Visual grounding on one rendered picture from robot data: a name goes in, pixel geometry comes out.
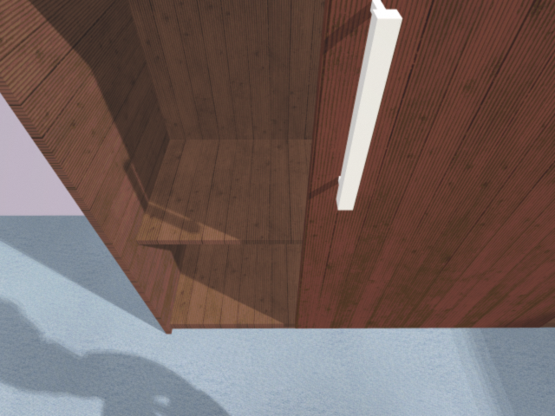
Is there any handle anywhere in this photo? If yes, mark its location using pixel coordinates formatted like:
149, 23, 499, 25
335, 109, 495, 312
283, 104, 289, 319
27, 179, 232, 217
336, 0, 402, 211

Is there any wardrobe door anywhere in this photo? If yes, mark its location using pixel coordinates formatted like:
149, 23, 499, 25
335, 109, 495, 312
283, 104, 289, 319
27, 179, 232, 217
295, 0, 555, 328

